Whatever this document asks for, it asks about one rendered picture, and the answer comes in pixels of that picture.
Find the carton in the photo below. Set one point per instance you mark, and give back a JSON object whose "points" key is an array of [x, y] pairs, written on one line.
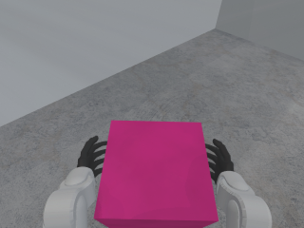
{"points": [[155, 175]]}

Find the left robot hand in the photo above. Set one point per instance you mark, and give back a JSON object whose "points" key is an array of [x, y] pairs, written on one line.
{"points": [[88, 155]]}

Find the robot right forearm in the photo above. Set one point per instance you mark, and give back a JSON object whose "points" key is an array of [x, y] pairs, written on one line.
{"points": [[243, 209]]}

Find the right robot hand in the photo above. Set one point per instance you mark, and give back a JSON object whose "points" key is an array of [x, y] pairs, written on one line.
{"points": [[222, 159]]}

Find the robot left forearm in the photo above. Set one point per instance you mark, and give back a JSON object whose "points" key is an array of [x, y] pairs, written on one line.
{"points": [[67, 206]]}

